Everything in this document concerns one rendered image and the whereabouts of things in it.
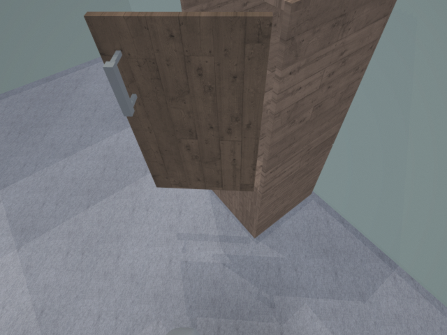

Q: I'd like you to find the cupboard door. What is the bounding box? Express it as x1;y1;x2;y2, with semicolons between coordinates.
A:
84;12;273;191

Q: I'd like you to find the handle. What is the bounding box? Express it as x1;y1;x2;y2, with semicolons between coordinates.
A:
103;50;137;117

